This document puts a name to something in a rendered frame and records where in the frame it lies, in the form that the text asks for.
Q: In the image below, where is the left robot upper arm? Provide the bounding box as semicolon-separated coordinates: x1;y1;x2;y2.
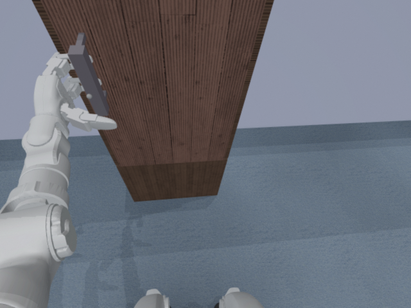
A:
0;203;77;308

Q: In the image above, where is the robot right shin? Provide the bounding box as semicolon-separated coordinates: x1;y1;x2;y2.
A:
225;287;240;296

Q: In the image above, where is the cupboard door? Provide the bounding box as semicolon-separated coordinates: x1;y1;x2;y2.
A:
40;0;266;167

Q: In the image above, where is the robot shin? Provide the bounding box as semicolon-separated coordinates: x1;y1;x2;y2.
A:
225;287;240;296
146;289;161;295

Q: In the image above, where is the robot left hand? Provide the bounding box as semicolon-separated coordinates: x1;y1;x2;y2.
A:
33;52;117;132

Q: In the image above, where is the handle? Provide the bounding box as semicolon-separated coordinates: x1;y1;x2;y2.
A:
67;33;109;116

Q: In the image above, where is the robot left shin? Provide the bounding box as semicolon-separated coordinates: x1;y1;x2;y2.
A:
146;289;161;295

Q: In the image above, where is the left robot forearm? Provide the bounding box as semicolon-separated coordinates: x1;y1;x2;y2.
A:
0;114;71;214

